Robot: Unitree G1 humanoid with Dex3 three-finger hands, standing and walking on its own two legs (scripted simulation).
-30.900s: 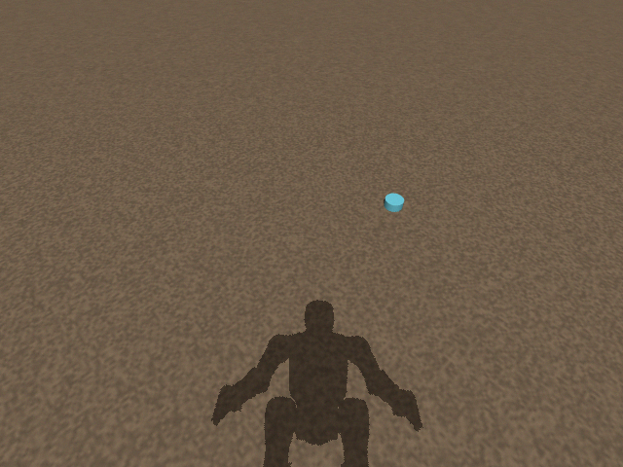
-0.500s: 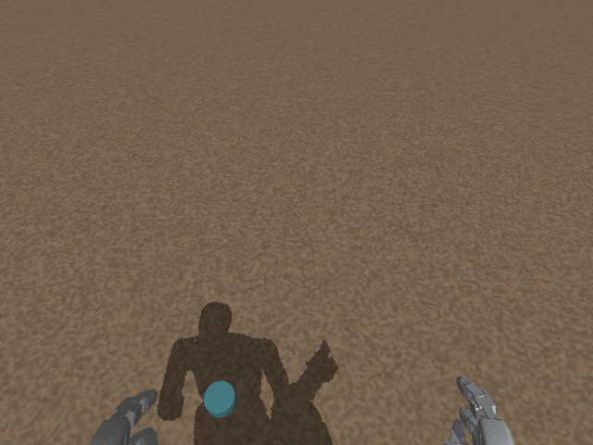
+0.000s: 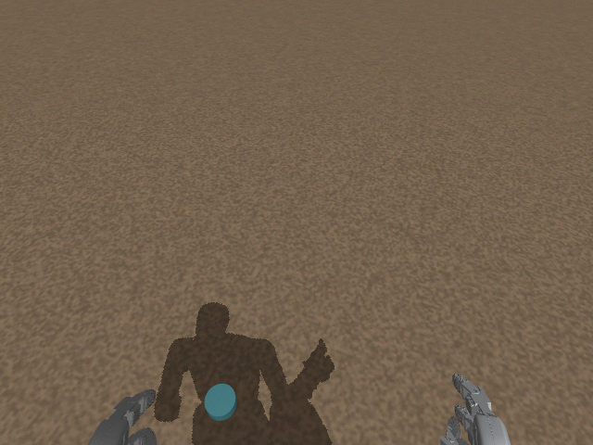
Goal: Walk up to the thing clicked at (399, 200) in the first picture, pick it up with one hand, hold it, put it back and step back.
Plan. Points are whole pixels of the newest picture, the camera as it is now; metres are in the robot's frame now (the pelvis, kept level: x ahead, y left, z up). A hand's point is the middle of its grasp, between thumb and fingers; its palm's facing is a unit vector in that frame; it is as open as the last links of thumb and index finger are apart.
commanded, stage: home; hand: left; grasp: from above
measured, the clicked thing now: (221, 401) +0.42 +0.22 -0.69
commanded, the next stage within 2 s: stand in 0.64 s
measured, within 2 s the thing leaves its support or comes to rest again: neither
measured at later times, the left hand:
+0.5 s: hand out of the picture +0.16 +0.18 -0.05, palm faces +0.04 -0.98 -0.20, open 7.4 cm
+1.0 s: hand out of the picture +0.12 +0.23 -0.10, palm faces +0.03 -0.94 -0.34, open 7.4 cm
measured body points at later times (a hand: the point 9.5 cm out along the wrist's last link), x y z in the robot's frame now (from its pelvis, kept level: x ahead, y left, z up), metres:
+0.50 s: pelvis +0.00 +0.00 +0.00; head +0.02 +0.00 +0.45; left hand +0.15 +0.23 -0.03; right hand +0.16 -0.25 -0.07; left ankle +0.00 +0.12 -0.68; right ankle -0.01 -0.14 -0.68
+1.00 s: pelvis -0.01 +0.00 +0.03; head +0.02 +0.00 +0.48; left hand +0.11 +0.28 -0.08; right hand +0.12 -0.28 -0.09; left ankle +0.00 +0.12 -0.68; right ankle -0.01 -0.14 -0.68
